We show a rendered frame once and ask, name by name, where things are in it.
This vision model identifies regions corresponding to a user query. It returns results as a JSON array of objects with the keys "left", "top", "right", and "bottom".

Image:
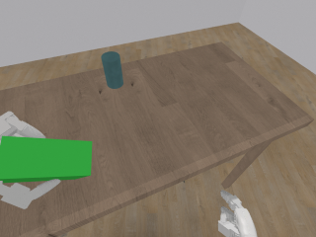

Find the sponge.
[{"left": 0, "top": 135, "right": 93, "bottom": 184}]

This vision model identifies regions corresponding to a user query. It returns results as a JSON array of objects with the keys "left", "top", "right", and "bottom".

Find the table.
[{"left": 0, "top": 42, "right": 314, "bottom": 237}]

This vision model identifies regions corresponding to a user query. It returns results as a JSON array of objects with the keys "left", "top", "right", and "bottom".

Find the right robot hand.
[{"left": 218, "top": 190, "right": 258, "bottom": 237}]

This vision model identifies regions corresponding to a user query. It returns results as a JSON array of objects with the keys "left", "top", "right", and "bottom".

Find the left robot hand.
[{"left": 0, "top": 111, "right": 61, "bottom": 209}]

